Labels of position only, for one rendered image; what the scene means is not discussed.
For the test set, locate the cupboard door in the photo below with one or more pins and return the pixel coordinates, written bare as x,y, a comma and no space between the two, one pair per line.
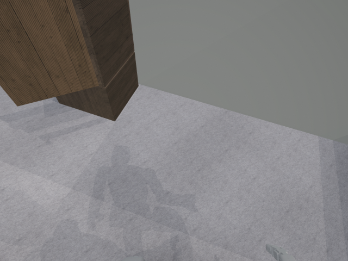
43,53

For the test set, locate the right robot hand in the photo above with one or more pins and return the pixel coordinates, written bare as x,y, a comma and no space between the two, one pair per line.
279,253

